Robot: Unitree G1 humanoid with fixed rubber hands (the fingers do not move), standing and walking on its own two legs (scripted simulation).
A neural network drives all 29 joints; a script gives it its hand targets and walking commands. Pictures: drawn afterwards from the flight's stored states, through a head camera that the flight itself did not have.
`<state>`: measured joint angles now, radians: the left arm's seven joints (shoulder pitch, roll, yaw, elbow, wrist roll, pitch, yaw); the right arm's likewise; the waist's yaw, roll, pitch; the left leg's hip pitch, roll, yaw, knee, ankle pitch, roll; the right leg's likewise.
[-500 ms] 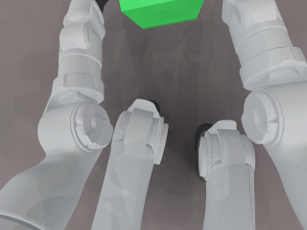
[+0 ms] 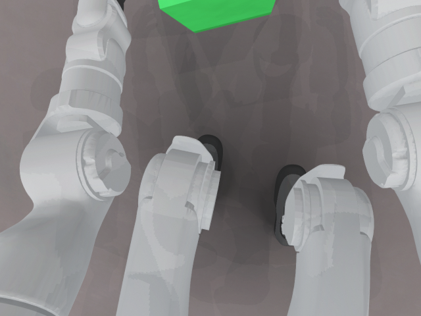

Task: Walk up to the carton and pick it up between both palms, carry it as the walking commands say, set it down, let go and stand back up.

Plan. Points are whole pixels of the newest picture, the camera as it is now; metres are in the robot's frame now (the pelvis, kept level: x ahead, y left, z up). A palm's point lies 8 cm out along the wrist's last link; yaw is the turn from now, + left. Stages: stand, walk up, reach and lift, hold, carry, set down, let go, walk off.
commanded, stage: set down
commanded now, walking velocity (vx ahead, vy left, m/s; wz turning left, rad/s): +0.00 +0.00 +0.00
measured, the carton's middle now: out of the picture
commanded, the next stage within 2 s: let go in 1.32 s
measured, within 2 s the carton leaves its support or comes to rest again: neither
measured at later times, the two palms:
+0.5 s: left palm out of the picture +0.50 +0.28 -0.08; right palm out of the picture +0.60 -0.01 -0.07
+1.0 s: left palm out of the picture +0.51 +0.29 +0.12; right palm out of the picture +0.60 -0.02 +0.10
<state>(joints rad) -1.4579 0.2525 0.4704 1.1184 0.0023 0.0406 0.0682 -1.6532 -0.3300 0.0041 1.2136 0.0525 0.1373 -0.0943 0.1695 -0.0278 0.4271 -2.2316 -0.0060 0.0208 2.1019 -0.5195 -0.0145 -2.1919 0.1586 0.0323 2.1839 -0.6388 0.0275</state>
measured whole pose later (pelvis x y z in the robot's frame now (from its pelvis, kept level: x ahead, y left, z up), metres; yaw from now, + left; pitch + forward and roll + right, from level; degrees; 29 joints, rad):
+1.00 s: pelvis +0.03 +0.00 +0.19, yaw +2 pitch +45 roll +1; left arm -1.18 0.18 0.44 0.80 0.01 0.19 0.06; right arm -1.39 -0.22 -0.15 1.09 -0.12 0.25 -0.09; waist 0.17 -0.08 -0.01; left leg -1.80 -0.05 -0.01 1.41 -0.40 -0.01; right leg -1.75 0.09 0.06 1.49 -0.52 0.01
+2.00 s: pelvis +0.10 +0.03 +0.37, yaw +3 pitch +18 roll -1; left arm -0.08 0.17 0.09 0.51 0.04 0.05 -0.10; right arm -0.26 -0.05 -0.17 0.64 -0.12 0.07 -0.08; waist 0.06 0.00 -0.03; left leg -0.71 -0.07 -0.05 0.63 -0.23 0.04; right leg -0.64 0.03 0.08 0.64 -0.32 0.02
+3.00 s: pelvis +0.16 +0.01 +0.38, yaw +2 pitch +2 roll +0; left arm 0.23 0.35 0.05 0.62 0.04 0.05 0.03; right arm 0.18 -0.32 -0.05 0.68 -0.04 0.03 -0.02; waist 0.00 -0.08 0.03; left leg -0.24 -0.04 -0.06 0.53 -0.32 0.01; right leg -0.16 0.05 0.08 0.50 -0.37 -0.02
